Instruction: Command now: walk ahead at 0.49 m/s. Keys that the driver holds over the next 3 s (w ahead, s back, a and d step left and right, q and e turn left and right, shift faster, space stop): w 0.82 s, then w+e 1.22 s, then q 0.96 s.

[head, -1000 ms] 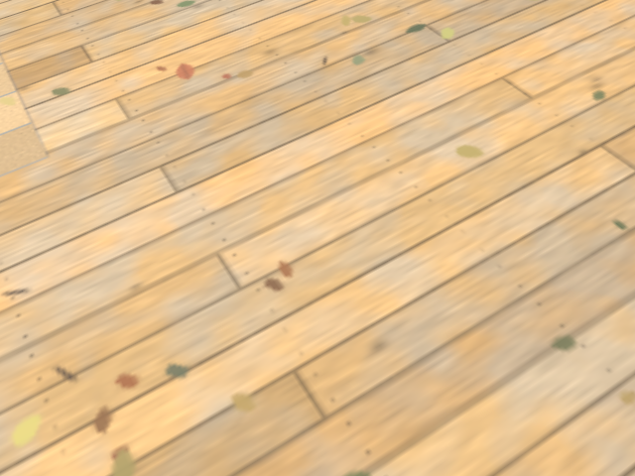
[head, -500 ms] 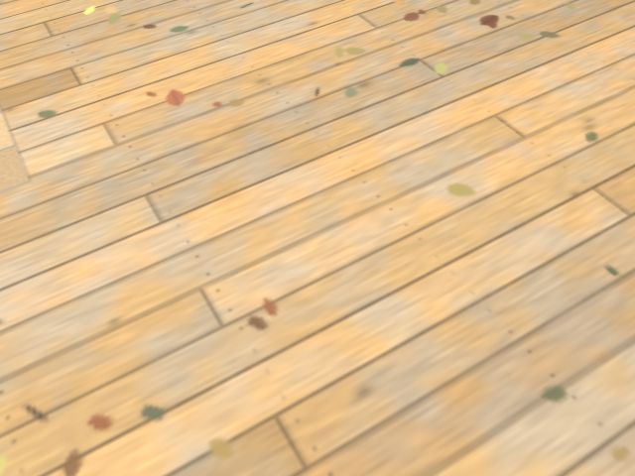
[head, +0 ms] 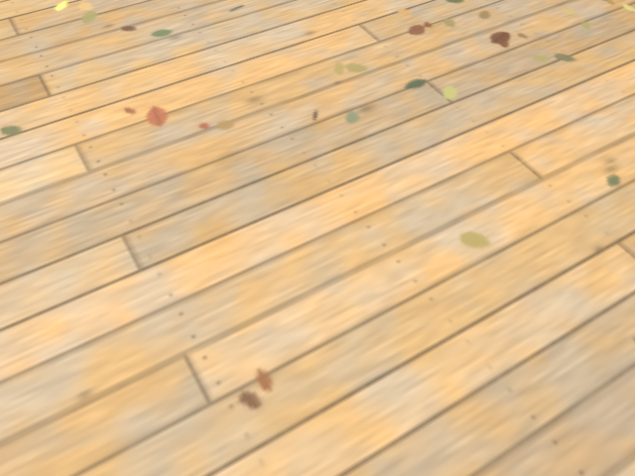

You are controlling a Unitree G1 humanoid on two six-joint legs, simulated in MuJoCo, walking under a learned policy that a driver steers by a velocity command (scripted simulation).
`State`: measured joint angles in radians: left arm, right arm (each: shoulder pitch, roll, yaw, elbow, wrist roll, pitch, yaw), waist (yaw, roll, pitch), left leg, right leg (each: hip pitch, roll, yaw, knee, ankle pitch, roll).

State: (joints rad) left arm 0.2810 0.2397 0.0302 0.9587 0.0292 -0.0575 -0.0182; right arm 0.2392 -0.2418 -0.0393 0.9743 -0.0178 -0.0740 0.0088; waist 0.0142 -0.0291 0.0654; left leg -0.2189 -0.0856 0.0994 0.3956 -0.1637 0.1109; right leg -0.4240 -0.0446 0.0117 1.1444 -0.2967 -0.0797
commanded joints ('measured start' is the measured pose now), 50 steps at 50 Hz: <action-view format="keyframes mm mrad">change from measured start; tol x32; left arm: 1 74 44 13 -24 9 19 -13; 15 -368 43 0 -189 -4 7 -13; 21 213 261 80 -31 37 -19 24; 50 186 81 39 37 -27 -15 31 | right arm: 1 65 -79 -11 -6 8 -34 -2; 21 337 12 17 40 37 -15 -14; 42 -314 -25 3 -159 -7 22 17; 50 86 -146 -54 -67 -11 1 -12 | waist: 1 28 75 -13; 50 -77 100 -210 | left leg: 1 33 282 -280 -277 99 117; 18 357 286 -128 26 858 52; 22 -384 39 -171 944 -318 -12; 43 -383 131 -36 189 70 -44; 48 570 471 -518 10 -80 135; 50 374 495 -588 -134 -205 137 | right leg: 1 -94 -58 15 -35 55 20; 15 -225 -1 -90 -546 219 14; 19 266 83 -115 -687 173 -71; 21 783 -394 597 -784 71 -271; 26 305 -191 219 -953 260 -139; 37 344 -118 36 -1023 459 -108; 46 478 -141 42 -648 867 -80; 49 -147 98 5 104 -222 -17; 50 -190 29 46 135 -138 -26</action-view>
